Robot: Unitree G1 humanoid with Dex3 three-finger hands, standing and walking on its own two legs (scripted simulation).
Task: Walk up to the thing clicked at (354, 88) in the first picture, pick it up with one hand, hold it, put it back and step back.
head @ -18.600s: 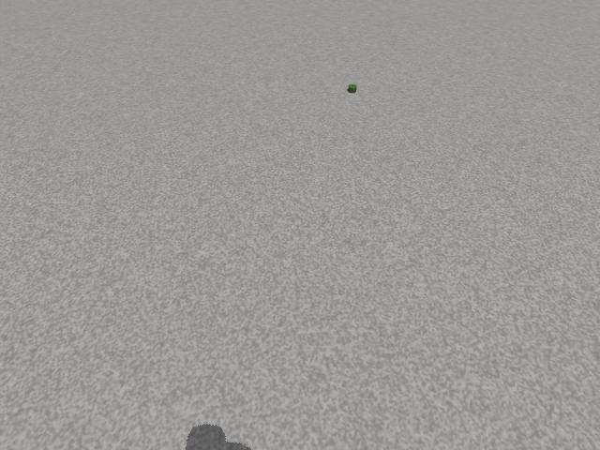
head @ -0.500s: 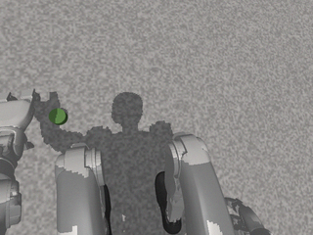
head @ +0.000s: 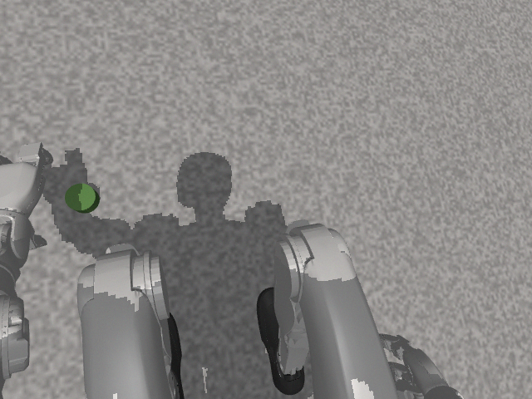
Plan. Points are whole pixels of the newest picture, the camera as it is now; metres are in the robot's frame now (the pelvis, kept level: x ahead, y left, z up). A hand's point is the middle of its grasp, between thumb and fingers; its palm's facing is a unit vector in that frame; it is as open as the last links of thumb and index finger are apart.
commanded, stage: approach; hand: left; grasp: from above
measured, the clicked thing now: (82, 198) +0.44 +0.26 -0.31
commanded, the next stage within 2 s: rest palm in 0.38 s
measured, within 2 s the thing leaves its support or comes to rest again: neither
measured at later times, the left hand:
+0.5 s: hand (82, 172) +0.46 +0.23 -0.20, palm faces -0.40 -0.08 -0.92, open 13.7 cm
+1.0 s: hand (88, 208) +0.41 +0.24 -0.26, palm faces -0.44 -0.12 -0.89, open 13.9 cm
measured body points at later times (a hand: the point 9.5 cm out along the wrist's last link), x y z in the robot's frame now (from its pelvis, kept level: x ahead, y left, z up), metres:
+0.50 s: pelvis +0.00 +0.00 -0.01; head +0.24 +0.06 +0.36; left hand +0.47 +0.24 -0.15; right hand +0.04 -0.28 -0.10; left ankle +0.08 +0.12 -0.29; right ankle +0.09 -0.11 -0.29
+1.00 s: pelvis +0.00 +0.01 -0.02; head +0.25 +0.10 +0.34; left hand +0.43 +0.25 -0.21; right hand +0.05 -0.27 -0.10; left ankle +0.08 +0.12 -0.29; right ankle +0.09 -0.11 -0.29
